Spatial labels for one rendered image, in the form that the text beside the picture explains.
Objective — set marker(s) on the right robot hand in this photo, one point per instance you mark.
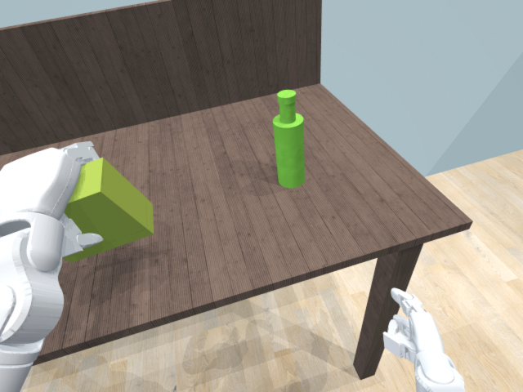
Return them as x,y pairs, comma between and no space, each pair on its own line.
419,333

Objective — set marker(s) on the table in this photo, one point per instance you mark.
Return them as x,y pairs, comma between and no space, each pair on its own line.
179,96

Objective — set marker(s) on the robot right forearm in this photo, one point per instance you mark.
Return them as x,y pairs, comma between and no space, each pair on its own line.
436,372

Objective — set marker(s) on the left robot hand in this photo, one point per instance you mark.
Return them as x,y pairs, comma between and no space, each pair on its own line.
44,182

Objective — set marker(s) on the sponge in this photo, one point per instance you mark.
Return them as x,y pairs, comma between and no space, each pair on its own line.
104,202

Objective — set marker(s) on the robot left forearm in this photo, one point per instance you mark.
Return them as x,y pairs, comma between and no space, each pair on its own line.
31,300

